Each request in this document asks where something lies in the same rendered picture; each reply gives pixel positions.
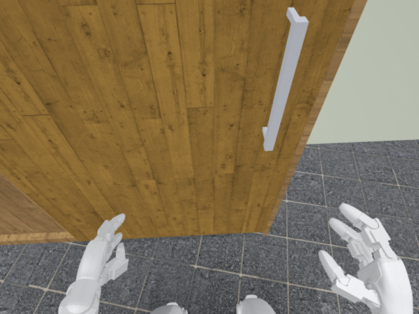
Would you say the right robot thigh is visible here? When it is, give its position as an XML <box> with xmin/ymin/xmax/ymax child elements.
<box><xmin>236</xmin><ymin>298</ymin><xmax>276</xmax><ymax>314</ymax></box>

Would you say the robot left hand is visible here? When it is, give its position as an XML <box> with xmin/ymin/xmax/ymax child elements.
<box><xmin>76</xmin><ymin>213</ymin><xmax>128</xmax><ymax>286</ymax></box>

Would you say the robot left forearm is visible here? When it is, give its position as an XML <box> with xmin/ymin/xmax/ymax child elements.
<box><xmin>58</xmin><ymin>279</ymin><xmax>101</xmax><ymax>314</ymax></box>

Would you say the wardrobe door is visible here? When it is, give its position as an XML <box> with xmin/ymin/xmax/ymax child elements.
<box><xmin>0</xmin><ymin>172</ymin><xmax>67</xmax><ymax>235</ymax></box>
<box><xmin>0</xmin><ymin>0</ymin><xmax>355</xmax><ymax>241</ymax></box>

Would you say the robot right hand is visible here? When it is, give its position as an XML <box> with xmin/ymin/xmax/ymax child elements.
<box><xmin>318</xmin><ymin>203</ymin><xmax>413</xmax><ymax>314</ymax></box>

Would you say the handle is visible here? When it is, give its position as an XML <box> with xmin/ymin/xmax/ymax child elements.
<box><xmin>262</xmin><ymin>7</ymin><xmax>309</xmax><ymax>151</ymax></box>

